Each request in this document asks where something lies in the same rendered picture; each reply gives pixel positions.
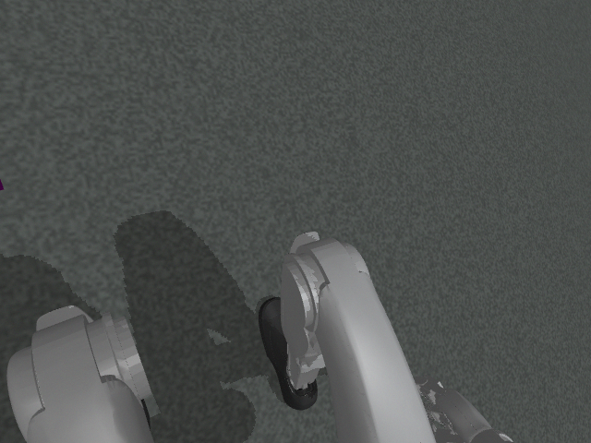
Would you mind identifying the right robot foot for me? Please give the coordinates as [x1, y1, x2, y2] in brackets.
[259, 297, 318, 410]

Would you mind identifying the right robot hand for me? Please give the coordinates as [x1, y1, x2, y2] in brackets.
[413, 374, 493, 443]

